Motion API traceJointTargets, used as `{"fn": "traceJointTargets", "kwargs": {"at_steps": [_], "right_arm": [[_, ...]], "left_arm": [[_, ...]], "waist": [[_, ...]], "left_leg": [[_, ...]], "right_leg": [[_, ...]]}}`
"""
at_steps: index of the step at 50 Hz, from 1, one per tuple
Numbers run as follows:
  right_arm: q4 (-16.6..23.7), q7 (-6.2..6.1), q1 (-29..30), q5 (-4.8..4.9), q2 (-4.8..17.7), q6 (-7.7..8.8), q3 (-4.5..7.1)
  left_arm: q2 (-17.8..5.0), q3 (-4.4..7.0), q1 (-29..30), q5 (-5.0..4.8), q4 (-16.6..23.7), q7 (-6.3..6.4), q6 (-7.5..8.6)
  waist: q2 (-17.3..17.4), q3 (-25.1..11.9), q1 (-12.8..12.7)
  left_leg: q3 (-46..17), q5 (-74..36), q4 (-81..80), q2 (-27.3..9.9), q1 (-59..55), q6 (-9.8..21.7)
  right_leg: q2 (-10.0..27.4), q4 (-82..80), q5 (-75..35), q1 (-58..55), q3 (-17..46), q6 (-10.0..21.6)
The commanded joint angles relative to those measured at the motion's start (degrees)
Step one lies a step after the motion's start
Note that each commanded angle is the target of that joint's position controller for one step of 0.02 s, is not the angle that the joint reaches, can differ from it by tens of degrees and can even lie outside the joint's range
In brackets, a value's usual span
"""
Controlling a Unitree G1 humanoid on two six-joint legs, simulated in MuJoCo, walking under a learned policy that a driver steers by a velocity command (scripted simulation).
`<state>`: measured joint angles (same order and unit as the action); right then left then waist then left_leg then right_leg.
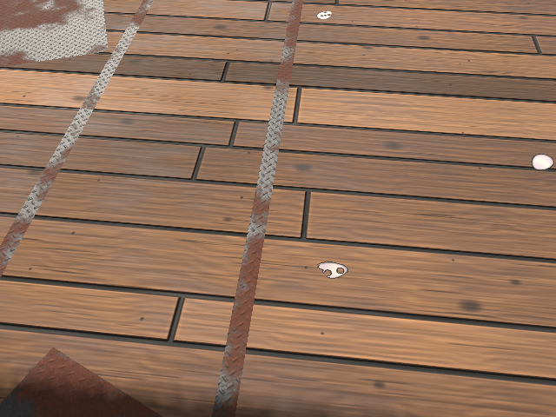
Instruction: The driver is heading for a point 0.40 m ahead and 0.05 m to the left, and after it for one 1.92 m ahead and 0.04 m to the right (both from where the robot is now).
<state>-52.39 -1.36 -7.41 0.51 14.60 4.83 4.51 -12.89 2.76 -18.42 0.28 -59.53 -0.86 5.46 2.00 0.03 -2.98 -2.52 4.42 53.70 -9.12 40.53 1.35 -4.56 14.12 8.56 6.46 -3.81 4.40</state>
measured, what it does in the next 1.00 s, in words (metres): walks ahead: left foot, then right foot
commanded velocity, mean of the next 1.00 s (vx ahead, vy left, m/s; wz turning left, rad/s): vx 0.50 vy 0.00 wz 0.00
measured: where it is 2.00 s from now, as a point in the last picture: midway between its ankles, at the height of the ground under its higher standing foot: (296, 227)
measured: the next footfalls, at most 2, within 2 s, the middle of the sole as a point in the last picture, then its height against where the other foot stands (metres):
left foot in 0.26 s outside the picture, level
right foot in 0.82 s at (336, 367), level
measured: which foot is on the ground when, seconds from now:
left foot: up 0.00-0.24, down 0.26-0.84, up 0.86-1.00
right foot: down 0.00-0.26, up 0.28-0.80, down 0.82-1.00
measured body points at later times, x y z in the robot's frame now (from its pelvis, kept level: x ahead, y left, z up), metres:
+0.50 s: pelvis +0.28 +0.08 +0.00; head +0.30 +0.10 +0.45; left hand +0.41 +0.35 -0.13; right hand +0.31 -0.18 -0.13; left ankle +0.29 +0.16 -0.75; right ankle +0.34 -0.09 -0.67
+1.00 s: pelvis +0.57 +0.01 -0.01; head +0.59 +0.00 +0.44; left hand +0.64 +0.27 -0.13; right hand +0.65 -0.26 -0.15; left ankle +0.55 +0.17 -0.66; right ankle +0.61 -0.07 -0.75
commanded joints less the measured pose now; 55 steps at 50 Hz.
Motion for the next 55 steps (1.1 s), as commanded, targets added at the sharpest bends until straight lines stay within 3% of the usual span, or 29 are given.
{"fn": "traceJointTargets", "kwargs": {"at_steps": [1,5,8,10,11,12,13,14,15,16,17,18,20,22,24,30,35,38,40,41,42,43,44,45,46,47,49,52,55], "right_arm": [[2.92,0.54,2.1,-0.12,1.98,0.41,0.2],[5.09,1.78,9.7,0.6,1.51,0.64,-0.65],[6.95,2.93,12.76,0.89,2.34,1.12,-0.9],[6.98,3.37,10.45,1.01,3.96,1.48,-0.48],[6.03,3.36,6.32,0.93,5.47,1.65,0.24],[3.13,3.09,-2.85,0.75,7.97,1.71,1.67],[0.55,2.57,-14.35,-0.01,12.53,1.72,3.06],[-1.16,2.82,-19.3,-0.28,17.25,1.4,4.05],[-0.77,2.87,-18.98,-0.12,11.46,1.44,2.35],[0.27,2.73,-13.59,0.06,8.73,1.68,1.43],[1.58,2.67,-8.59,-0.22,7.1,1.74,0.78],[1.91,2.88,-5.4,-0.71,5.47,1.82,0.3],[1.33,3.22,-4.35,-1.24,3.51,2.04,-0.32],[0.31,2.9,-6.15,-0.86,4.9,2.2,-0.03],[-0.4,2.16,-8.0,-0.85,6.59,2.12,0.39],[-2.25,0.95,-12.93,-0.18,6.96,1.39,0.26],[-4.8,0.71,-17.31,0.26,7.53,0.34,0.67],[-5.13,0.38,-16.25,0.47,8.63,-0.46,1.26],[-4.53,0.34,-13.73,0.54,8.51,-1.01,1.14],[-3.51,0.34,-13.46,-0.02,6.83,-1.07,0.34],[-2.75,1.02,-19.98,-0.45,0.56,0.01,-1.56],[-3.37,1.41,-18.78,0.28,1.49,1.6,-1.58],[-1.76,1.66,-13.34,1.92,6.24,2.54,-0.25],[-0.64,1.41,-9.3,2.24,7.02,2.82,-0.14],[-0.41,0.92,-7.37,1.51,6.71,2.53,0.23],[-0.64,0.53,-8.16,0.91,5.99,1.69,0.63],[-1.13,0.33,-10.38,0.66,3.22,0.2,0.42],[0.76,0.1,-5.63,0.06,3.58,-0.44,0.68],[2.5,0.58,-0.06,-0.21,2.97,-0.19,0.54]], "left_arm": [[-8.63,1.35,1.8,-0.46,3.57,1.02,0.75],[-9.4,1.56,-3.1,-1.18,1.96,1.17,0.21],[-10.0,2.01,-5.08,-1.37,0.9,1.33,-0.69],[-10.85,2.43,-4.27,-1.43,0.94,1.46,-1.25],[-11.2,2.52,-2.84,-1.43,1.31,1.47,-1.52],[-10.03,2.1,-1.97,-1.26,1.69,1.43,-1.81],[-7.84,1.09,-2.09,-0.4,3.14,1.41,-1.79],[-0.06,-1.12,-8.83,-0.35,3.57,0.72,-0.44],[-5.01,-0.08,-6.04,-1.69,2.95,0.49,1.09],[-8.79,0.88,-0.45,-2.97,4.76,0.38,1.97],[-8.9,0.91,2.9,-2.92,5.53,0.75,2.16],[-8.43,1.28,4.51,-2.0,5.69,1.13,1.84],[-6.31,1.51,2.44,-1.55,5.23,1.25,0.21],[-4.82,1.47,2.59,-1.44,5.28,1.36,-0.85],[-5.13,1.67,6.65,-0.93,6.69,1.46,-1.21],[-3.78,1.22,18.25,-0.91,9.88,0.57,-0.77],[-4.02,0.66,25.4,-1.49,12.61,-0.82,-0.22],[-5.79,1.16,23.71,-1.64,13.04,-1.61,0.38],[-9.14,3.11,11.8,-1.35,9.59,-1.38,0.53],[-12.71,4.54,0.63,-0.88,6.56,-0.91,0.48],[-18.4,5.93,-7.27,-0.16,4.97,-0.55,0.06],[-14.61,4.45,-7.33,-0.65,4.85,-0.64,-0.1],[-11.4,3.44,-2.19,-1.12,5.59,-0.59,0.06],[-9.14,2.7,3.07,-1.0,7.08,-0.53,0.15],[-7.22,2.07,6.96,-0.42,7.6,-0.77,0.3],[-5.64,1.56,8.9,0.18,7.68,-0.95,0.62],[-5.6,1.5,8.36,0.2,6.78,-1.05,0.84],[-8.4,2.06,5.01,0.09,5.43,0.07,1.07],[-8.62,1.95,2.29,-0.21,4.65,0.94,0.64]], "waist": [[-4.48,3.19,1.57],[-4.5,4.65,-1.14],[-4.89,5.35,-1.38],[-6.2,3.95,0.69],[-6.86,1.41,3.39],[-6.04,-4.07,7.69],[-0.9,-13.06,11.42],[14.92,-20.8,8.14],[11.59,-21.78,9.65],[8.58,-13.45,9.02],[3.57,-9.01,7.34],[1.06,-5.33,5.64],[2.48,-3.61,2.65],[1.95,-1.78,1.86],[0.8,0.08,2.36],[1.42,3.0,5.37],[1.58,5.55,7.32],[2.88,4.04,5.06],[3.5,-3.03,-1.41],[0.8,-10.69,-5.42],[-12.76,-19.61,-3.73],[-15.56,-23.18,-3.98],[-12.65,-14.65,-3.46],[-8.66,-8.95,-1.93],[-5.31,-4.66,-0.03],[-6.06,-2.86,2.19],[-7.02,-1.8,3.93],[-5.26,0.8,3.62],[-5.06,1.65,2.31]], "left_leg": [[0.64,-9.46,-10.18,0.52,-1.22,-0.67],[2.36,-10.48,-19.06,2.71,-2.07,-0.79],[2.11,-5.41,-22.8,3.45,-1.49,0.53],[2.96,-0.92,-24.48,4.8,-6.22,2.05],[4.56,0.39,-25.44,6.64,-12.79,3.13],[5.94,0.01,-25.98,8.49,-24.94,4.76],[-3.81,-1.05,-24.18,-0.18,-43.29,8.46],[-31.58,9.54,-30.63,-13.36,-63.88,17.8],[-39.0,14.59,-36.12,-13.51,-64.32,17.11],[-30.35,11.91,-36.4,-11.59,-57.56,14.19],[-22.9,5.77,-37.38,-9.55,-49.14,12.79],[-17.81,0.69,-39.18,-7.56,-41.32,12.14],[-12.52,-2.1,-42.48,-4.97,-34.3,11.38],[-9.52,-4.24,-44.86,-4.52,-31.9,12.09],[-7.75,-5.81,-46.46,-4.62,-32.28,12.39],[-1.01,-5.36,-47.9,-1.7,-33.75,9.76],[-0.76,-6.14,-44.88,-4.83,-42.21,9.49],[-0.85,-15.21,-40.14,-6.59,-45.91,8.19],[2.09,-32.56,-26.85,-3.48,-43.77,6.15],[4.29,-25.93,-12.17,-0.39,-34.02,4.19],[5.99,0.55,11.65,9.3,-9.87,-0.34],[-2.73,28.04,21.27,12.01,-1.54,0.08],[-3.98,25.73,25.07,8.21,4.09,1.36],[-2.07,20.24,23.17,4.86,3.91,2.1],[-1.08,15.75,19.21,2.57,1.25,2.05],[-1.53,12.93,15.77,0.75,-2.8,2.13],[-1.19,10.95,12.24,-0.16,-6.75,1.74],[-0.71,4.08,4.33,-0.62,-1.92,0.02],[0.07,-5.4,-6.0,0.15,0.0,-0.83]], "right_leg": [[15.1,-9.0,-6.16,4.07,9.23,7.96],[16.14,-7.43,-5.65,-1.59,7.87,7.34],[18.99,-3.95,-7.26,-7.66,8.51,6.73],[20.11,-0.47,-13.74,-9.72,8.77,5.68],[19.22,4.39,-23.35,-9.64,7.62,4.76],[16.15,14.97,-31.14,-7.34,5.13,3.3],[12.66,32.75,-21.11,3.81,2.13,1.15],[1.55,53.81,13.42,27.83,1.72,-2.82],[2.77,61.88,23.39,34.87,10.36,-1.88],[5.88,63.5,19.45,38.99,10.1,-0.69],[9.08,61.39,14.09,37.28,8.42,-0.45],[10.96,57.5,10.62,34.69,7.82,-0.62],[12.89,52.84,7.38,28.8,8.12,-0.67],[13.35,48.87,5.62,29.1,7.42,-1.36],[13.61,43.2,0.63,32.93,7.24,-2.46],[11.09,24.52,-14.79,32.34,4.5,-3.43],[9.79,17.45,-11.83,33.95,4.02,-2.21],[8.23,15.1,-5.61,29.08,2.99,-0.12],[4.31,13.77,-4.85,11.63,-0.3,2.23],[9.25,16.18,-6.09,-5.99,5.29,5.1],[24.3,12.98,2.4,-29.21,31.37,14.35],[27.49,3.67,7.97,-31.27,46.39,15.8],[25.38,2.91,10.26,-24.54,38.51,12.5],[23.3,1.75,7.44,-15.47,30.4,10.44],[21.14,-0.38,3.42,-6.38,24.65,9.36],[19.05,-2.23,0.7,-0.37,20.56,8.27],[17.58,-5.2,-1.61,4.85,16.66,8.57],[17.49,-7.54,-6.9,4.74,13.34,9.42],[16.11,-7.8,-10.26,2.41,9.78,7.95]]}}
